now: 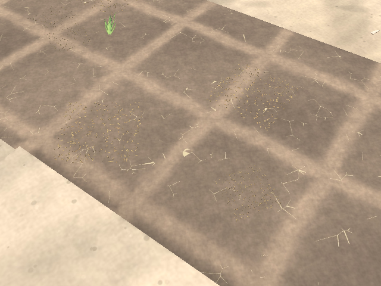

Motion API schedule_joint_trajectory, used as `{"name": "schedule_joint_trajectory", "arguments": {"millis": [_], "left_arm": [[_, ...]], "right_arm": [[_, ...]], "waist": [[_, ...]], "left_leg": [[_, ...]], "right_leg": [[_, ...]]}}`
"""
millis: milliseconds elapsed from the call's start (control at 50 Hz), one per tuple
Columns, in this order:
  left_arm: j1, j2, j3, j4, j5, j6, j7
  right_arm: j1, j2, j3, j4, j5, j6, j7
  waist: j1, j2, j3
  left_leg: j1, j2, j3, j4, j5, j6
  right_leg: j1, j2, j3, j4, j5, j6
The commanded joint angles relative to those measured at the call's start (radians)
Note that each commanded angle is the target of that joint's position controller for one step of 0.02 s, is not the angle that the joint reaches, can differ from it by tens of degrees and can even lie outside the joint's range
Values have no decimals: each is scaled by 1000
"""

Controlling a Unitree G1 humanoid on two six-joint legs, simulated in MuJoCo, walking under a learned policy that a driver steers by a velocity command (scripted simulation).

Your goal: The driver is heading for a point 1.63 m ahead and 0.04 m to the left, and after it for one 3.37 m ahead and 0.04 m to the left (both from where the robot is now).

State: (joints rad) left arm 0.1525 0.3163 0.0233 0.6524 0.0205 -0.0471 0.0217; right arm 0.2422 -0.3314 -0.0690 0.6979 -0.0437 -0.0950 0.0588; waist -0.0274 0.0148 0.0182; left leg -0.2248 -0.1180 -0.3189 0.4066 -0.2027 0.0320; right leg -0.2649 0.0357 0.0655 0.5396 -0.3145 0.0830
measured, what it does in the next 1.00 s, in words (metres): steps on the spot: right foot, then left foot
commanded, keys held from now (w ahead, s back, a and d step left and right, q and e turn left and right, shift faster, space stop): q+shift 0.32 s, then e+shift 0.68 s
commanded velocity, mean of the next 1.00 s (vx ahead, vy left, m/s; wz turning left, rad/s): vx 0.00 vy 0.00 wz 0.04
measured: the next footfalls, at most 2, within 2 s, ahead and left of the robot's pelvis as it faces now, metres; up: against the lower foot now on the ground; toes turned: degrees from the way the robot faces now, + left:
right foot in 0.02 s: +0.02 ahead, -0.12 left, +0.00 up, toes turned +5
left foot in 0.48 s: -0.03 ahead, +0.14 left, +0.00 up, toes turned +22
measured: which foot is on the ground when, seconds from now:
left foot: down 0.00-0.04, up 0.06-0.46, down 0.48-0.92, up 0.94-1.00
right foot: up 0.00-0.00, down 0.02-0.56, up 0.58-0.88, down 0.90-1.00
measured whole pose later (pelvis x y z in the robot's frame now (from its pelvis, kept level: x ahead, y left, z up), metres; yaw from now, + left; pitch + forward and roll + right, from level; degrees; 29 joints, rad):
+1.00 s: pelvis +0.01 -0.05 +0.00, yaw -2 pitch -1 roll +2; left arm 0.24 0.32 0.09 0.68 0.04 -0.10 -0.09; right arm 0.18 -0.31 -0.07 0.64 -0.05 -0.07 -0.07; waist -0.02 -0.01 0.08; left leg -0.19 0.10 0.12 0.74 -0.56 -0.08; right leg -0.22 0.02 0.00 0.47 -0.24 -0.07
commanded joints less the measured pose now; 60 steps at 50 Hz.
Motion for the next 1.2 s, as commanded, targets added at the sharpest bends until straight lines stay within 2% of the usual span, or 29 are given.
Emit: {"name": "schedule_joint_trajectory", "arguments": {"millis": [20,40,60,80,140,160,200,300,400,440,460,480,520,560,580,620,660,700,760,820,900,920,940,960,980,1020,1040,1100,1200], "left_arm": [[92,148,47,-41,-20,-30,-8],[131,211,67,-53,-22,-45,0],[97,286,84,-95,-13,-64,7],[72,227,76,-84,32,-69,20],[-142,76,28,-144,-4,-66,13],[-139,95,37,-149,1,-64,20],[-107,132,54,-156,22,-62,34],[94,185,94,-105,49,-50,39],[24,197,121,-98,40,-47,-6],[-81,129,94,-95,24,-40,-36],[-168,50,56,-89,3,-26,-65],[-64,34,54,-57,12,-10,-85],[219,-30,39,8,5,-16,-100],[35,114,88,-58,23,-30,-64],[11,128,92,-63,26,-39,-55],[20,92,77,-60,35,-51,-33],[115,86,78,-13,27,-54,-27],[99,55,72,-14,33,-43,-50],[48,8,49,-27,15,2,-132],[43,22,48,-33,-1,18,-178],[78,110,99,-35,-3,-19,-158],[114,155,119,-28,2,-30,-141],[195,286,149,-26,-8,-39,-118],[290,279,148,-8,20,-63,-100],[296,229,145,28,46,-97,-86],[232,147,114,23,23,-98,-77],[172,132,98,6,3,-87,-78],[52,143,84,-55,13,-60,-73],[52,174,94,-101,27,-84,-96]], "right_arm": [[-48,-132,-20,-71,-7,17,5],[15,-66,5,-69,-3,25,0],[95,3,24,-90,-14,11,-4],[32,-105,-8,-73,-25,9,-10],[61,-151,-32,-10,-21,20,-48],[44,-108,-14,-21,-30,20,-36],[26,-58,10,-33,4,26,2],[-78,-30,28,-83,19,68,60],[-42,-79,7,-63,-12,62,18],[-17,-61,9,-31,7,50,3],[2,-20,23,-8,45,44,14],[-10,-32,25,-20,76,47,23],[-10,-110,19,-61,90,51,8],[26,-265,-63,-37,31,47,-31],[29,-266,-77,-47,32,42,-50],[81,-186,-66,-51,10,22,-90],[-51,-89,-38,-76,6,-12,-105],[-192,-87,-36,-114,12,-18,-117],[-113,-136,-54,-110,-20,4,-148],[-55,-183,-72,-108,-32,30,-142],[-91,-144,-49,-96,-27,40,-129],[-43,-94,-34,-82,-16,42,-124],[-15,15,-2,-168,-5,30,-137],[-83,-5,5,-189,-7,4,-136],[-155,-39,-4,-178,-5,-10,-131],[-121,-132,-36,-139,-10,-18,-139],[-119,-115,-30,-141,-15,-14,-135],[-64,-92,-18,-129,-7,11,-119],[5,-83,8,-54,6,61,-95]], "waist": [[59,71,-105],[48,-40,-172],[-9,-225,-220],[29,-87,-101],[-41,-124,-45],[-34,-122,-46],[8,-75,-40],[107,-91,2],[42,-144,-19],[-26,-118,-52],[-86,-72,-74],[-48,-84,-129],[41,69,-226],[-21,69,-109],[-39,88,-95],[-79,213,-41],[22,175,11],[77,103,38],[6,94,16],[-21,89,1],[39,58,-20],[51,-30,-48],[17,-261,-167],[79,-156,-219],[97,-129,-65],[67,-151,-62],[27,-144,-36],[-47,-104,-40],[-17,-110,-48]], "left_leg": [[-51,182,-255,7,224,162],[-155,89,-168,116,-47,68],[-323,-51,42,331,-400,-65],[-393,42,108,534,-413,-103],[-281,82,200,762,-231,-134],[-250,91,246,833,-204,-136],[-265,115,285,822,-156,-141],[-348,229,324,490,-165,-149],[-161,167,358,288,-154,-89],[-41,162,330,105,-12,-65],[126,157,323,-102,252,-47],[278,139,345,-83,402,-21],[443,415,133,97,816,190],[314,371,208,51,503,177],[306,392,194,7,403,207],[243,546,95,-145,391,322],[73,544,194,-221,269,278],[32,471,333,-251,188,194],[194,457,424,-253,231,158],[280,506,449,-236,278,176],[190,471,516,-108,28,80],[157,412,568,-1,-61,14],[-45,209,683,288,-320,-114],[-219,144,443,396,-527,-130],[-357,157,321,483,-494,-113],[-391,167,252,676,-436,-83],[-344,172,225,699,-385,-69],[-248,136,225,608,-210,-71],[-236,134,234,484,-102,-137]], "right_leg": [[231,-37,-14,-223,345,-133],[394,-211,114,-223,659,-300],[500,-521,396,-255,991,-590],[393,-540,366,-321,808,-545],[179,-327,21,-345,582,-329],[149,-301,-42,-334,623,-322],[179,-277,-132,-333,616,-331],[396,-381,-179,-322,702,-380],[309,-367,-142,-318,706,-381],[262,-319,-151,-238,660,-303],[151,-258,-185,-156,596,-217],[64,-214,-194,-156,561,-171],[-46,-151,-199,-126,59,-38],[-125,-84,-228,-9,63,-69],[-173,-78,-216,38,38,-91],[-245,-80,-125,393,-341,-85],[-164,-132,-30,617,-332,-96],[-113,-122,-63,497,-209,-96],[-119,-135,-101,244,-82,-74],[-109,-137,-107,107,-27,-76],[78,-40,-146,-89,260,-177],[171,-70,-88,-164,526,-243],[419,-290,269,-179,958,-469],[536,-360,463,-197,790,-526],[478,-332,402,-203,685,-456],[390,-308,344,-224,644,-429],[273,-293,322,-256,603,-412],[117,-229,298,-315,508,-382],[97,-200,333,-281,399,-368]]}}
